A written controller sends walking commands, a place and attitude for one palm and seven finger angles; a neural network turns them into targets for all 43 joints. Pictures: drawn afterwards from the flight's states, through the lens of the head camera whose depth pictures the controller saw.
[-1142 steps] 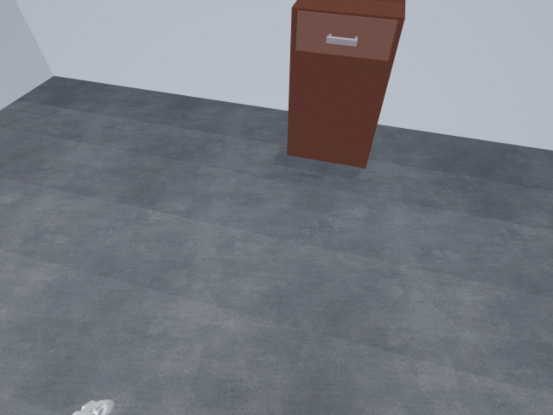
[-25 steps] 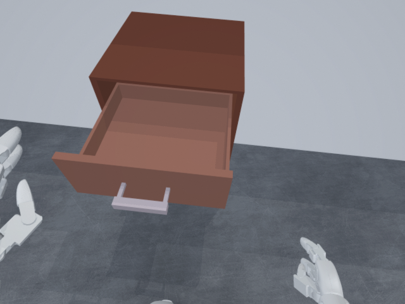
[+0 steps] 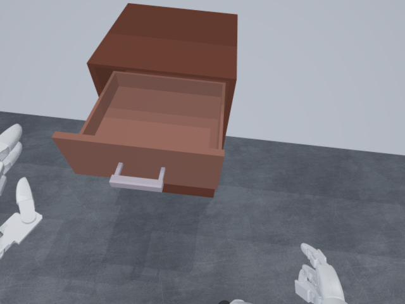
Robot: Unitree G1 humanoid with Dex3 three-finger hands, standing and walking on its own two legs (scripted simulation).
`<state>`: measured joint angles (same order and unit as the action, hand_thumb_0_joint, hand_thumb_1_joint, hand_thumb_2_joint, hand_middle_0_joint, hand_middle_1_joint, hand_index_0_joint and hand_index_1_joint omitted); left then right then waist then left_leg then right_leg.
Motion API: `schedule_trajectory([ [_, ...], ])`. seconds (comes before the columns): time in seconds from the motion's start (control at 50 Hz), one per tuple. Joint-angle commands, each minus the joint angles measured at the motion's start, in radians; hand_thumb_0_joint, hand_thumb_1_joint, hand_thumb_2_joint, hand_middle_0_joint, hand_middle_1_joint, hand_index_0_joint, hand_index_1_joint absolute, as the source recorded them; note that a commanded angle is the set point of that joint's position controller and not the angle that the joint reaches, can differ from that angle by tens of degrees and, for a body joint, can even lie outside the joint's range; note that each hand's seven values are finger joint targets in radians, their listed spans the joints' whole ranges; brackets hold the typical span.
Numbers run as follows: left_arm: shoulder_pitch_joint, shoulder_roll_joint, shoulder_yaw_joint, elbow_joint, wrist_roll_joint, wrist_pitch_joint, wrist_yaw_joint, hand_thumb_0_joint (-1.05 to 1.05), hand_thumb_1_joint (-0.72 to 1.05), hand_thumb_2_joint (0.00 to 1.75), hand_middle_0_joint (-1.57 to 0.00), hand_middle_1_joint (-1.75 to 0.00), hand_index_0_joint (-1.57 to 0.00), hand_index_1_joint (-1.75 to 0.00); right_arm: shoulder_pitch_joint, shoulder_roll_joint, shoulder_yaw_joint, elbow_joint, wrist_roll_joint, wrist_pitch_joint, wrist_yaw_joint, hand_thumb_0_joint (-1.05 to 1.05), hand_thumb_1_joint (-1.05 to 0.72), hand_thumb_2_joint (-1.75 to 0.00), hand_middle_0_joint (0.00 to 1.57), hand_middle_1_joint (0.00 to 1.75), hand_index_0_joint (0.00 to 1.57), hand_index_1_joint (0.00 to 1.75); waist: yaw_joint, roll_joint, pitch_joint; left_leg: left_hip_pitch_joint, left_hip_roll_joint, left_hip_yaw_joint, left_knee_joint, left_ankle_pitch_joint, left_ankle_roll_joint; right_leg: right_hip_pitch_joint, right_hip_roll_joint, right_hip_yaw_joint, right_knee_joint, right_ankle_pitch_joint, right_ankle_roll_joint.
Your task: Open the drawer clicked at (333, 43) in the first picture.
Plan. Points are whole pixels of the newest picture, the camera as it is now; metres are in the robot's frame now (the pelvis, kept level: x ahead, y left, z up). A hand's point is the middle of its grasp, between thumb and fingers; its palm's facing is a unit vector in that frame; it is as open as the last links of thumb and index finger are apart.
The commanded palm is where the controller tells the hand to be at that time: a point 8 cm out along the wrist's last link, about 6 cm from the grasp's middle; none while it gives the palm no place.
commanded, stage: step back with the hand held close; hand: left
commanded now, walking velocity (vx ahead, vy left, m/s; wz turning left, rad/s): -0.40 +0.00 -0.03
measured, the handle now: (139, 176) +0.41 +0.17 -0.07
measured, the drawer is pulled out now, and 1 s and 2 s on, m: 0.29 0.29 0.29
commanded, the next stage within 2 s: stop stepping back and stand still in 0.18 s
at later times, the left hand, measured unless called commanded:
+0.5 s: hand out of the picture +0.09 +0.16 +0.17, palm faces +0.26 -0.81 -0.53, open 7.4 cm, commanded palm +0.03 +0.22 +0.19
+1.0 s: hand out of the picture +0.03 +0.19 +0.17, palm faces +0.38 -0.81 -0.45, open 7.4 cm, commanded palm -0.03 +0.23 +0.19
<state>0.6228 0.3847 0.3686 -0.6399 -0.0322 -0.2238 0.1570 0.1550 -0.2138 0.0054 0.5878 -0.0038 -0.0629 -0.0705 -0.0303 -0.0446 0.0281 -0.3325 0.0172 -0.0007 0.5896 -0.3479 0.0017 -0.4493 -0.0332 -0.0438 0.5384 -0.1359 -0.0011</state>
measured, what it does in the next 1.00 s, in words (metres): walks backwards: right foot, then left foot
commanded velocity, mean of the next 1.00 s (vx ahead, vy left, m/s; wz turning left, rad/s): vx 0.01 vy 0.05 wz -0.01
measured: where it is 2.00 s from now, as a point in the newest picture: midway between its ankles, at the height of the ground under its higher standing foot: outside the picture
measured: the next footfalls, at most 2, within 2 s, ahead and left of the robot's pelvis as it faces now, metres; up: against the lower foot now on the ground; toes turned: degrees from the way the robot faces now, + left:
right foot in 0.26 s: -0.05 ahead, -0.13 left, +0.00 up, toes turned +1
left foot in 0.58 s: -0.14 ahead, +0.07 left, +0.00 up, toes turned +5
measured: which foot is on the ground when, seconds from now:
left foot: down 0.00-0.28, up 0.30-0.56, down 0.58-1.00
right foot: down 0.00-0.00, up 0.02-0.24, down 0.26-1.00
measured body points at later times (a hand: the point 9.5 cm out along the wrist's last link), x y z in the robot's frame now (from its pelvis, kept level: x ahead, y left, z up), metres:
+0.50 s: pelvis -0.11 -0.06 +0.02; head -0.08 -0.07 +0.46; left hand +0.07 +0.20 +0.20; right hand +0.05 -0.31 -0.07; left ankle -0.15 +0.08 -0.69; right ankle -0.08 -0.14 -0.73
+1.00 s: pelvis -0.15 -0.05 +0.01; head -0.16 -0.05 +0.46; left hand +0.00 +0.23 +0.19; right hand -0.01 -0.27 -0.08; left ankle -0.18 +0.07 -0.73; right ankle -0.09 -0.13 -0.72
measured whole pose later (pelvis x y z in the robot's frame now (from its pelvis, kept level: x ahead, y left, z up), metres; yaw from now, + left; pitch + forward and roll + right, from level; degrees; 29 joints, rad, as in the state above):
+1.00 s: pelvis -0.15 -0.05 +0.01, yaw +2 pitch -1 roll +1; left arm 0.63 0.37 0.33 -0.54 -0.01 -0.21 0.17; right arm 0.27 -0.18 0.02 0.61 0.00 -0.10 -0.07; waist -0.04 -0.01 -0.01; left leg -0.20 -0.01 0.01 0.52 -0.31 0.00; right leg -0.35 0.02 -0.03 0.58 -0.29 -0.01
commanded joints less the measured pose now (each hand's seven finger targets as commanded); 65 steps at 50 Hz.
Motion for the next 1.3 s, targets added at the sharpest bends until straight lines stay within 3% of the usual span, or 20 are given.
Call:
schedule_trajectory([
  [0.0, 0.005, 0.165, 0.133, -0.269, -0.009, -0.094, 0.017, 0.0, 0.9, 0.9, -0.2, -0.3, -0.2, -0.3, -0.079, -0.121, -0.08, -0.143, 0.002, -0.102, 0.009, 0.0, -0.9, -0.9, 0.2, 0.3, 0.2, 0.3, 0.032, 0.25, -0.198, -0.017, 0.341, -0.222, -0.257, 0.525, 0.146, 0.105, 0.036, 0.046, 0.371, -0.315, 0.025],
  [0.04, 0.042, 0.171, 0.163, -0.322, -0.024, -0.09, 0.02, 0.0, 0.9, 0.9, -0.2, -0.3, -0.2, -0.3, -0.064, -0.09, -0.082, -0.127, -0.017, -0.132, 0.009, 0.0, -0.9, -0.9, 0.2, 0.3, 0.2, 0.3, 0.02, 0.373, -0.243, 0.087, 0.345, -0.224, -0.185, 0.785, 0.164, -0.007, 0.037, 0.082, 0.51, -0.38, 0.021],
  [0.08, 0.051, 0.124, 0.119, -0.313, -0.024, -0.078, 0.014, 0.0, 0.9, 0.9, -0.2, -0.3, -0.2, -0.3, -0.048, -0.094, -0.083, -0.094, -0.009, -0.139, 0.025, 0.0, -0.9, -0.9, 0.2, 0.3, 0.2, 0.3, 0.023, 0.281, -0.219, 0.184, 0.3, -0.15, -0.13, 0.886, 0.14, -0.018, 0.039, 0.055, 0.409, -0.341, 0.023],
  [0.2, -0.007, 0.135, 0.115, -0.21, -0.031, -0.067, -0.012, 0.0, 0.9, 0.9, -0.2, -0.3, -0.2, -0.3, -0.085, -0.116, -0.06, -0.098, 0.003, -0.131, 0.038, 0.0, -0.9, -0.9, 0.2, 0.3, 0.2, 0.3, 0.033, 0.231, -0.135, 0.057, 0.261, -0.137, -0.111, 0.517, 0.082, 0.211, 0.021, 0.017, -0.056, -0.087, 0.02],
  [0.24, -0.013, 0.191, 0.164, -0.177, -0.02, -0.076, -0.022, 0.0, 0.9, 0.9, -0.2, -0.3, -0.2, -0.3, -0.097, -0.11, -0.059, -0.112, 0.006, -0.117, 0.037, 0.0, -0.9, -0.9, 0.2, 0.3, 0.2, 0.3, 0.035, 0.08, -0.117, -0.033, 0.164, -0.044, -0.022, 0.258, 0.031, 0.264, -0.043, 0.037, -0.173, 0.156, 0.013],
  [0.28, 0.035, 0.182, 0.14, -0.153, -0.03, -0.062, -0.018, 0.0, 0.9, 0.9, -0.2, -0.3, -0.2, -0.3, -0.084, -0.096, -0.084, -0.147, 0.047, -0.097, 0.039, 0.0, -0.9, -0.9, 0.2, 0.3, 0.2, 0.3, 0.026, -0.24, -0.219, -0.118, -0.051, 0.001, 0.41, -0.135, -0.029, 0.234, -0.327, 0.364, -0.24, 0.412, -0.113],
  [0.34, 0.139, 0.178, 0.175, -0.13, -0.024, -0.039, 0.016, 0.0, 0.9, 0.9, -0.2, -0.3, -0.2, -0.3, -0.102, -0.053, -0.035, -0.166, 0.029, -0.04, 0.022, 0.0, -0.9, -0.9, 0.2, 0.3, 0.2, 0.3, 0.006, -0.063, -0.255, -0.157, -0.011, -0.052, 0.452, -0.098, -0.035, 0.287, -0.28, 0.249, -0.158, 0.35, -0.152],
  [0.48, 0.083, 0.156, 0.111, -0.151, 0.008, -0.032, 0.042, 0.0, 0.9, 0.9, -0.2, -0.3, -0.2, -0.3, -0.04, -0.098, -0.039, -0.154, 0.015, -0.061, -0.002, 0.0, -0.9, -0.9, 0.2, 0.3, 0.2, 0.3, 0.0, -0.085, -0.122, 0.091, -0.018, 0.031, -0.151, -0.019, 0.034, 0.24, -0.23, 0.234, -0.268, -0.148, -0.075],
  [0.56, 0.055, 0.184, 0.11, -0.21, 0.001, -0.065, 0.025, 0.0, 0.9, 0.9, -0.2, -0.3, -0.2, -0.3, -0.034, -0.147, -0.072, -0.178, 0.023, -0.098, 0.008, 0.0, -0.9, -0.9, 0.2, 0.3, 0.2, 0.3, 0.021, 0.142, -0.113, 0.124, 0.122, -0.057, -0.313, 0.118, 0.079, 0.301, -0.065, 0.117, -0.099, -0.102, 0.011],
  [0.6, 0.065, 0.193, 0.139, -0.195, 0.006, -0.067, 0.03, 0.0, 0.9, 0.9, -0.2, -0.3, -0.2, -0.3, -0.025, -0.114, -0.057, -0.165, 0.028, -0.098, 0.011, 0.0, -0.9, -0.9, 0.2, 0.3, 0.2, 0.3, 0.011, 0.198, -0.098, 0.019, 0.114, -0.075, -0.323, -0.072, 0.086, 0.296, -0.04, 0.077, -0.083, -0.238, 0.006],
  [0.68, 0.029, 0.156, 0.112, -0.118, 0.003, -0.061, 0.031, 0.0, 0.9, 0.9, -0.2, -0.3, -0.2, -0.3, -0.015, -0.13, -0.062, -0.142, 0.024, -0.11, 0.002, 0.0, -0.9, -0.9, 0.2, 0.3, 0.2, 0.3, 0.006, 0.1, -0.02, -0.089, 0.089, -0.076, -0.264, -0.167, 0.087, 0.275, -0.016, 0.117, -0.091, -0.297, -0.008],
  [0.78, -0.046, 0.153, 0.091, -0.056, 0.01, -0.062, 0.024, 0.0, 0.9, 0.9, -0.2, -0.3, -0.2, -0.3, 0.008, -0.115, -0.059, -0.123, 0.016, -0.096, 0.003, 0.0, -0.9, -0.9, 0.2, 0.3, 0.2, 0.3, -0.007, -0.103, -0.016, -0.01, -0.027, 0.029, -0.01, -0.13, 0.057, 0.132, -0.175, 0.365, -0.341, -0.576, -0.078],
  [0.84, -0.051, 0.152, 0.087, -0.096, 0.013, -0.061, 0.028, 0.0, 0.9, 0.9, -0.2, -0.3, -0.2, -0.3, -0.001, -0.108, -0.044, -0.124, 0.008, -0.092, 0.001, 0.0, -0.9, -0.9, 0.2, 0.3, 0.2, 0.3, -0.004, -0.032, -0.045, 0.099, -0.008, 0.015, -0.154, -0.107, 0.068, 0.097, -0.13, 0.25, -0.263, -0.514, -0.071],
  [0.92, -0.049, 0.146, 0.092, -0.137, 0.029, -0.054, 0.034, 0.0, 0.9, 0.9, -0.2, -0.3, -0.2, -0.3, -0.025, -0.11, -0.036, -0.132, 0.004, -0.097, -0.004, 0.0, -0.9, -0.9, 0.2, 0.3, 0.2, 0.3, 0.005, 0.202, 0.001, -0.101, 0.205, -0.252, -0.393, -0.284, 0.142, 0.195, 0.051, 0.017, 0.143, -0.213, 0.008],
  [1.0, -0.037, 0.147, 0.097, -0.099, 0.007, -0.052, 0.023, 0.0, 0.9, 0.9, -0.2, -0.3, -0.2, -0.3, -0.036, -0.106, -0.031, -0.125, 0.007, -0.102, -0.003, 0.0, -0.9, -0.9, 0.2, 0.3, 0.2, 0.3, 0.005, 0.111, 0.001, -0.11, 0.081, -0.09, -0.218, 0.033, 0.073, 0.308, -0.007, 0.111, -0.074, -0.039, -0.02],
  [1.04, -0.04, 0.144, 0.096, -0.084, 0.0, -0.064, 0.014, 0.0, 0.9, 0.9, -0.2, -0.3, -0.2, -0.3, -0.025, -0.106, -0.037, -0.12, 0.011, -0.102, 0.005, 0.0, -0.9, -0.9, 0.2, 0.3, 0.2, 0.3, 0.004, 0.034, -0.014, -0.079, 0.02, -0.04, -0.139, -0.06, 0.043, 0.254, -0.069, 0.231, -0.193, -0.217, -0.041],
  [1.06, -0.158, -0.002, -0.267, 0.715, 0.098, 0.128, -0.125, 0.0, 0.9, 0.9, -0.2, -0.3, -0.2, -0.3, 0.003, -0.188, -0.092, 0.13, 0.002, -0.1, 0.088, 0.0, -0.9, -0.9, 0.2, 0.3, 0.2, 0.3, -0.029, -0.034, -0.013, -0.042, 0.02, -0.012, 0.121, 0.031, 0.021, 0.11, -0.193, 0.217, -0.087, 0.062, -0.091],
  [1.14, -0.255, -0.069, -0.267, 0.87, 0.074, 0.229, -0.136, 0.0, 0.9, 0.9, -0.2, -0.3, -0.2, -0.3, 0.19, -0.09, -0.051, 0.131, -0.018, 0.026, 0.083, 0.0, -0.9, -0.9, 0.2, 0.3, 0.2, 0.3, -0.014, -0.221, -0.059, 0.063, 0.009, -0.032, 0.008, 0.087, 0.041, 0.073, -0.132, 0.134, -0.082, -0.12, -0.11],
  [1.2, -0.319, -0.071, -0.29, 1.038, 0.067, 0.243, -0.137, 0.0, 0.9, 0.9, -0.2, -0.3, -0.2, -0.3, 0.127, -0.105, -0.042, 0.149, -0.027, 0.037, 0.068, 0.0, -0.9, -0.9, 0.2, 0.3, 0.2, 0.3, 0.015, -0.016, -0.014, 0.037, 0.093, -0.131, -0.121, 0.338, 0.08, 0.156, -0.036, 0.076, 0.008, 0.046, -0.046],
  [1.28, -0.327, -0.064, -0.305, 1.317, 0.053, 0.238, -0.134, 0.0, 0.9, 0.9, -0.2, -0.3, -0.2, -0.3, 0.097, -0.098, -0.023, 0.228, -0.017, 0.043, 0.045, 0.0, -0.9, -0.9, 0.2, 0.3, 0.2, 0.3, 0.047, 0.121, -0.05, 0.046, 0.084, -0.067, -0.18, 0.336, 0.05, 0.325, -0.034, 0.106, -0.063, 0.116, -0.05],
])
